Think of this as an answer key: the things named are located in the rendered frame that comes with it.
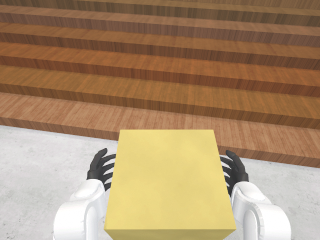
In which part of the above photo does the robot left hand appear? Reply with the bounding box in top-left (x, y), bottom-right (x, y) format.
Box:
top-left (86, 148), bottom-right (116, 192)

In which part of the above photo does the carton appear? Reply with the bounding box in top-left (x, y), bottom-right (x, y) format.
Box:
top-left (104, 129), bottom-right (237, 240)

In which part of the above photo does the robot right hand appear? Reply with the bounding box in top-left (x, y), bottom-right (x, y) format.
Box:
top-left (219, 150), bottom-right (249, 198)

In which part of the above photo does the right robot forearm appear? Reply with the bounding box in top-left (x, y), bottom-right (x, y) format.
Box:
top-left (231, 181), bottom-right (292, 240)

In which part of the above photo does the left robot forearm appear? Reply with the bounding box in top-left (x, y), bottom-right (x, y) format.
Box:
top-left (53, 179), bottom-right (107, 240)

